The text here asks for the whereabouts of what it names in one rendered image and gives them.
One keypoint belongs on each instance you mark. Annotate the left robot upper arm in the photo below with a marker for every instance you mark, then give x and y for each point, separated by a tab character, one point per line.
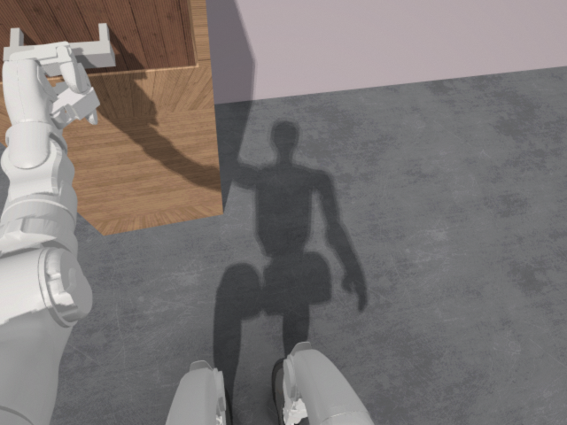
43	293

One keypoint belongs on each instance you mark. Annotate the drawer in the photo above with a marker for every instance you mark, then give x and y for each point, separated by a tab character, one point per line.
144	34

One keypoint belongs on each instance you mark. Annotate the right robot shin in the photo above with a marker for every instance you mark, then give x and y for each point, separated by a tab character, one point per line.
293	412

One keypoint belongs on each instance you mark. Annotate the handle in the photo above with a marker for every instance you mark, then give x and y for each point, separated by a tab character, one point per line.
90	54

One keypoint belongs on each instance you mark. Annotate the left robot hand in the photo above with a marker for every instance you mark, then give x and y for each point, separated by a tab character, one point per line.
29	96

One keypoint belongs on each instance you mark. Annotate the robot left forearm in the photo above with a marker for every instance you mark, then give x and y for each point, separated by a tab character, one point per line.
41	208

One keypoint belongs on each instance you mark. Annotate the cabinet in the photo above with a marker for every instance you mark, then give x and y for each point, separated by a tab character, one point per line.
152	159

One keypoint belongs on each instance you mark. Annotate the right robot foot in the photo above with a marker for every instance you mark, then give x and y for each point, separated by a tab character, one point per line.
278	391

